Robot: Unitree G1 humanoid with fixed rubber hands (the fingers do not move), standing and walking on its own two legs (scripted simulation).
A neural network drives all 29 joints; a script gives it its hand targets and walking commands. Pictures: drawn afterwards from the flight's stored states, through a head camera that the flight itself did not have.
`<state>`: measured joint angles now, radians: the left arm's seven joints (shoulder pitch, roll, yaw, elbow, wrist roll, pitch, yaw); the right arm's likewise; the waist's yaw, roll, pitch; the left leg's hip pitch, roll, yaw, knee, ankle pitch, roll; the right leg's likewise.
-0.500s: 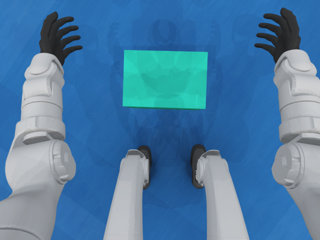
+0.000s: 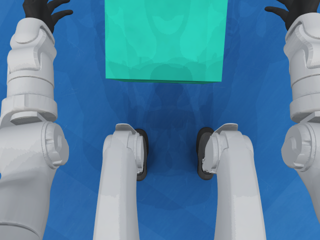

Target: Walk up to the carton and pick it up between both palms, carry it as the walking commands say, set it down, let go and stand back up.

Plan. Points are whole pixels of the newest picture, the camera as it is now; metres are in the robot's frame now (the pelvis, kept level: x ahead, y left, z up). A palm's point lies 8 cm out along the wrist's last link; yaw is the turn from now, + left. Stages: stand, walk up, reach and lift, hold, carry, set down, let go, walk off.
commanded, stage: reach and lift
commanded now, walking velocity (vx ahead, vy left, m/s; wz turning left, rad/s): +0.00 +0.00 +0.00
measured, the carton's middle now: (164, 48) +0.52 +0.03 -0.35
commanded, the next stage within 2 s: none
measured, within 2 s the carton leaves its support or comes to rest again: leaves its support in 1.94 s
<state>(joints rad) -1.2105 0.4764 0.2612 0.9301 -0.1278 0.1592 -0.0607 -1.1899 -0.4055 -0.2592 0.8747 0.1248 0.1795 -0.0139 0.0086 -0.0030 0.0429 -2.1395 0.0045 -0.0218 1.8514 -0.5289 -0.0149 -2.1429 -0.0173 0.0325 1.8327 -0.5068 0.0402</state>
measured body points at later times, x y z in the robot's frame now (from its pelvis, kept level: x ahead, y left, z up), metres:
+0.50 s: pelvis -0.01 +0.00 -0.09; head +0.36 +0.01 +0.16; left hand +0.53 +0.25 -0.27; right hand +0.53 -0.22 -0.27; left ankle +0.10 +0.12 -0.43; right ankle +0.11 -0.14 -0.43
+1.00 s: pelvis -0.01 +0.00 -0.10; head +0.36 +0.02 +0.15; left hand +0.53 +0.24 -0.28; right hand +0.53 -0.21 -0.28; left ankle +0.10 +0.12 -0.43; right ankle +0.11 -0.14 -0.43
